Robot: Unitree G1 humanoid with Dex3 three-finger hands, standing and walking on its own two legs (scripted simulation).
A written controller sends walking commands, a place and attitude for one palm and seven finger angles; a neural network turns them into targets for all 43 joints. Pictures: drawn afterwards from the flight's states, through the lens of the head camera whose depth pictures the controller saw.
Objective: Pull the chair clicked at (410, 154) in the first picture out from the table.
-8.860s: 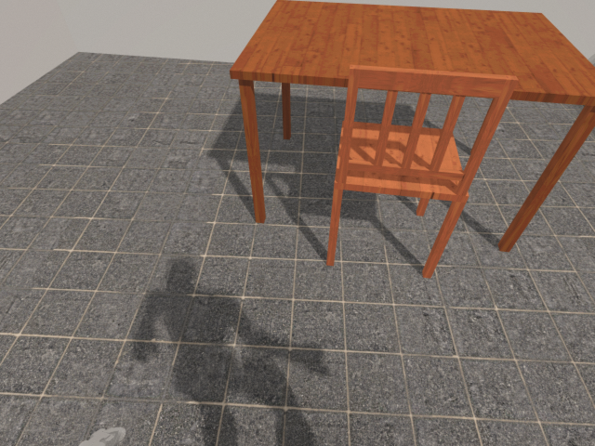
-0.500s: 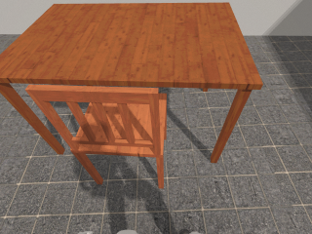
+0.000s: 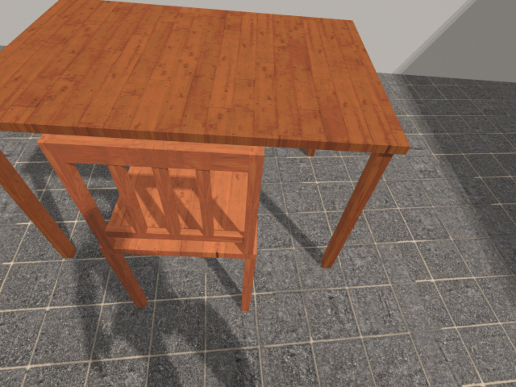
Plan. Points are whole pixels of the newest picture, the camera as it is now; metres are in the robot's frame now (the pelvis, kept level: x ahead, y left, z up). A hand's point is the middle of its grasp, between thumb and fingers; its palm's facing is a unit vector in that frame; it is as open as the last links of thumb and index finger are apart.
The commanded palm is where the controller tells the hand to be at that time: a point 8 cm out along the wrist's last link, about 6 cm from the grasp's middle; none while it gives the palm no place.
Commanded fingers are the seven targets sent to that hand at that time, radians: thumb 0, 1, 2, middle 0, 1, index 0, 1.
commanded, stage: come to a stop and stand still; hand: left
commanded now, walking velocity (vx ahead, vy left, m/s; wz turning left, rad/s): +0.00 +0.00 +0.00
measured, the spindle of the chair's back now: (168, 201) +0.51 +0.21 -0.11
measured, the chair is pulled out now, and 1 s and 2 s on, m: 0.00 0.00 0.00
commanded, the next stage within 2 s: look again from close up in 1.36 s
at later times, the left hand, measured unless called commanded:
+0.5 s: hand out of the picture +0.02 +0.11 -0.18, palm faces +0.09 -0.97 -0.23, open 7.1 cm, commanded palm none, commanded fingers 0.00 0.90 0.90 -0.20 -0.30 -0.20 -0.30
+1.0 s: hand out of the picture -0.04 +0.11 -0.18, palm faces +0.08 -0.98 -0.16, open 7.4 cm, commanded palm none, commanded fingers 0.00 0.90 0.90 -0.20 -0.30 -0.20 -0.30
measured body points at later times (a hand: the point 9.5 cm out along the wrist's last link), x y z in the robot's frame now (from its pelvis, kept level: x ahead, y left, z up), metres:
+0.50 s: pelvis +0.01 -0.07 -0.01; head +0.01 -0.09 +0.44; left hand +0.02 +0.16 -0.16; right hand +0.01 -0.29 -0.18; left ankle -0.04 +0.10 -0.75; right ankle -0.01 -0.14 -0.75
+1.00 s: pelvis -0.01 -0.05 +0.00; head +0.00 -0.05 +0.45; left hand -0.04 +0.16 -0.17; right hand -0.04 -0.24 -0.17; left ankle -0.04 +0.10 -0.75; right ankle -0.01 -0.14 -0.75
